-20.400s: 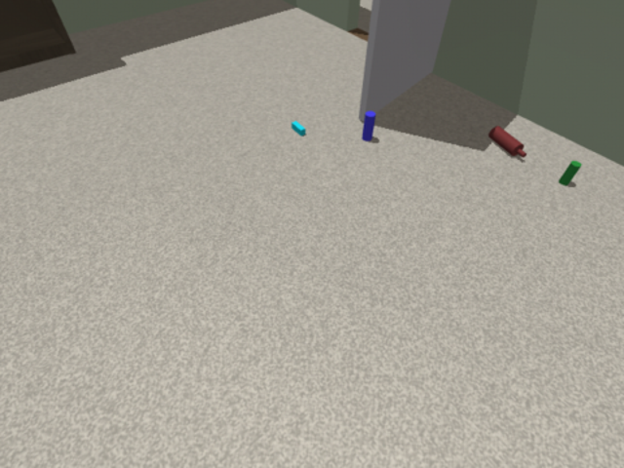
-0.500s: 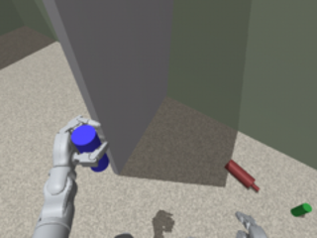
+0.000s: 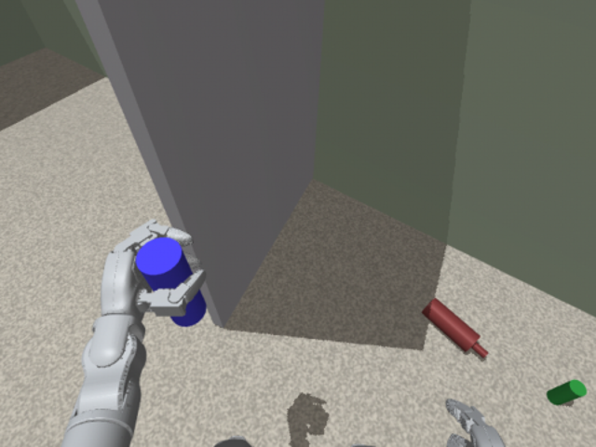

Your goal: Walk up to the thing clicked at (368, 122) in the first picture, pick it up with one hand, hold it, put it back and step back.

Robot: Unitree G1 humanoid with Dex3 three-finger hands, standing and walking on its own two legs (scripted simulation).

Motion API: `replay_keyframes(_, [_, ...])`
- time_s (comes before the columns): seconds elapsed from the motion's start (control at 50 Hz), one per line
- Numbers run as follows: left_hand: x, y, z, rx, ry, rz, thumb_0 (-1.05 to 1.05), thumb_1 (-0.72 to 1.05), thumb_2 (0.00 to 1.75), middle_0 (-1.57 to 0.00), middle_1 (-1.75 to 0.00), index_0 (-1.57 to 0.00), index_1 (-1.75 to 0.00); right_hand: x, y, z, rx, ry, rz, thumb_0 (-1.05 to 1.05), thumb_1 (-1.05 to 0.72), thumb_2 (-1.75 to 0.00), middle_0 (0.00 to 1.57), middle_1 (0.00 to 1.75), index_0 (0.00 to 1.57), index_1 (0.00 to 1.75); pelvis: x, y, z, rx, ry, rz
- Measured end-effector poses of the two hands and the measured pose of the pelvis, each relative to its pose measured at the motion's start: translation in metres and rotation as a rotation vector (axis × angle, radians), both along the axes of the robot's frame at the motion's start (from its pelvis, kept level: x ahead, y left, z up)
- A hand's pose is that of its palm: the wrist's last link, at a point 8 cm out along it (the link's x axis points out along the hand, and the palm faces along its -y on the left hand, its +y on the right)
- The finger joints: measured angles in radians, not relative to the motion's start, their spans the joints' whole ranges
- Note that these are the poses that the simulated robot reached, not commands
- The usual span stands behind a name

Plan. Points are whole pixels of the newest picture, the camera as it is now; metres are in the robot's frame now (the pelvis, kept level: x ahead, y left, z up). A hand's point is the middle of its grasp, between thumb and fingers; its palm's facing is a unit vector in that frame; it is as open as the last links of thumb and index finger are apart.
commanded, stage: hold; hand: left
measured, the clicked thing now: (175, 285) +0.33 +0.18 +0.02
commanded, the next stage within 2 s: crouch in 0.60 s
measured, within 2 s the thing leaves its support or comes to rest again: neither
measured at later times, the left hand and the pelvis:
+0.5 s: hand (174, 270) +0.33 +0.17 +0.06, palm faces +0.07 -1.00 +0.00, open 7.6 cm; pelvis +0.00 +0.00 +0.00, yaw +0 degrees
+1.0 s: hand (180, 291) +0.33 +0.17 +0.00, palm faces +0.13 -0.99 +0.02, open 7.6 cm; pelvis -0.02 +0.00 -0.02, yaw +0 degrees
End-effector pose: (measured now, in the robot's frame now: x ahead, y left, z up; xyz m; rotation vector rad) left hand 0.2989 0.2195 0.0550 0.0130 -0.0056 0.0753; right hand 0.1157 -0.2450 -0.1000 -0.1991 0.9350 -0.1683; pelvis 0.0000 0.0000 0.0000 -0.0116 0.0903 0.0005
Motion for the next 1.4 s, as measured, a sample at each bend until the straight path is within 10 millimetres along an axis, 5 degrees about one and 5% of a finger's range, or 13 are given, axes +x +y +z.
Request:
replay_keyframes(0.84, [-0.001,0.003,-0.003,0.001,0.004,-0.002,0.05,-0.08,1.08,-0.87,-1.06,-0.86,-1.07,-0.007,0.006,0.001,0.000,-0.020,0.004,0.01,-0.90,-0.90,0.20,0.30,0.20,0.30,-0.010,0.005,-0.002,-0.005,0.002,-0.003])
replay_keyframes(1.08, [0.006,0.007,-0.091,-0.021,0.053,0.034,0.05,-0.07,1.07,-0.87,-1.06,-0.86,-1.06,-0.023,-0.004,-0.037,-0.043,0.045,0.036,0.01,-0.88,-0.90,0.20,0.30,0.20,0.30,-0.026,0.004,-0.042,-0.009,0.153,-0.003])
replay_keyframes(1.4, [0.047,0.019,-0.256,-0.007,0.009,0.026,0.05,-0.07,1.07,-0.87,-1.05,-0.86,-1.06,-0.055,-0.008,-0.197,-0.046,0.245,0.067,0.01,-0.90,-0.90,0.20,0.30,0.20,0.30,-0.041,0.006,-0.184,-0.026,0.440,-0.032])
